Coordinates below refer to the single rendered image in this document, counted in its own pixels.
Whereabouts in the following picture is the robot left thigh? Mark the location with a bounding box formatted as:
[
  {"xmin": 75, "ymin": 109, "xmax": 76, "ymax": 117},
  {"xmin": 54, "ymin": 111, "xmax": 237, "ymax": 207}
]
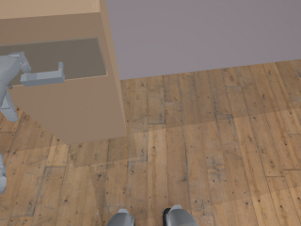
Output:
[{"xmin": 106, "ymin": 212, "xmax": 135, "ymax": 226}]

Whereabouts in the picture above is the left robot hand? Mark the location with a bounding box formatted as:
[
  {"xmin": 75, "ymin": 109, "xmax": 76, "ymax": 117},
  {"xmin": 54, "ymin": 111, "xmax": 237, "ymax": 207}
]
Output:
[{"xmin": 0, "ymin": 51, "xmax": 31, "ymax": 122}]

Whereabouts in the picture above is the robot left shin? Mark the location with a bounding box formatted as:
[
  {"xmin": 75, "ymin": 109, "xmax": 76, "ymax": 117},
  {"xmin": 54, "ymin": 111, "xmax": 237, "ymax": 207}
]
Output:
[{"xmin": 118, "ymin": 208, "xmax": 129, "ymax": 214}]

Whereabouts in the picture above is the cabinet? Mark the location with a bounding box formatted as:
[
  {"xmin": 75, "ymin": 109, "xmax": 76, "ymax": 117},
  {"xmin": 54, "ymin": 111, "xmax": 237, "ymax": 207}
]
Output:
[{"xmin": 0, "ymin": 0, "xmax": 127, "ymax": 146}]

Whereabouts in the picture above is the drawer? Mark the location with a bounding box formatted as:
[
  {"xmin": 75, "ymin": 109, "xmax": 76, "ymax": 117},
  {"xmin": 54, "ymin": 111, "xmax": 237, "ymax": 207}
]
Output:
[{"xmin": 0, "ymin": 37, "xmax": 106, "ymax": 86}]

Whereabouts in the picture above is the handle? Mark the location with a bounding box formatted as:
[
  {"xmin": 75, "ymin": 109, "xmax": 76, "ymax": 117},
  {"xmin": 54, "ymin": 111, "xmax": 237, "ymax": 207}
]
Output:
[{"xmin": 20, "ymin": 61, "xmax": 65, "ymax": 87}]

